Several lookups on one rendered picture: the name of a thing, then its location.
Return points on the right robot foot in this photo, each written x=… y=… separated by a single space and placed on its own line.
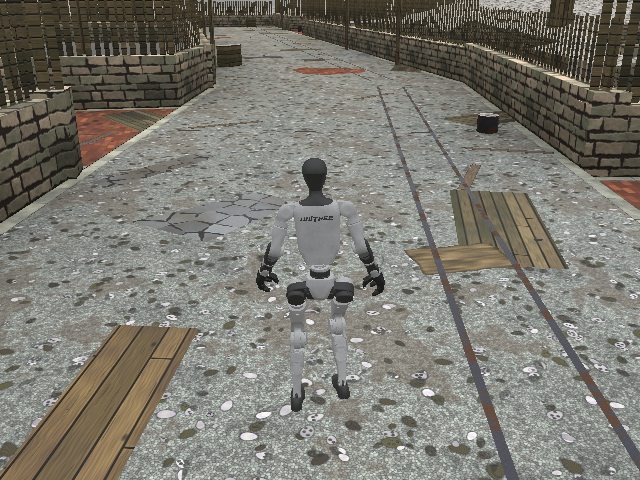
x=342 y=391

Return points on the humanoid robot head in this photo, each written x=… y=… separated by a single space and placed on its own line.
x=314 y=171

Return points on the left robot upper arm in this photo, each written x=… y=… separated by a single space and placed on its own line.
x=285 y=213

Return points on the right robot upper arm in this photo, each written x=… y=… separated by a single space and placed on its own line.
x=348 y=209

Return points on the left robot hand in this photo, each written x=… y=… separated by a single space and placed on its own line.
x=260 y=281

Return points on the robot left forearm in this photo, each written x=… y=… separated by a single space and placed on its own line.
x=267 y=263

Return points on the robot right forearm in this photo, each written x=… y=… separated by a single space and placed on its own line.
x=370 y=262

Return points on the right robot hand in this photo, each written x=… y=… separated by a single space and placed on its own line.
x=379 y=281

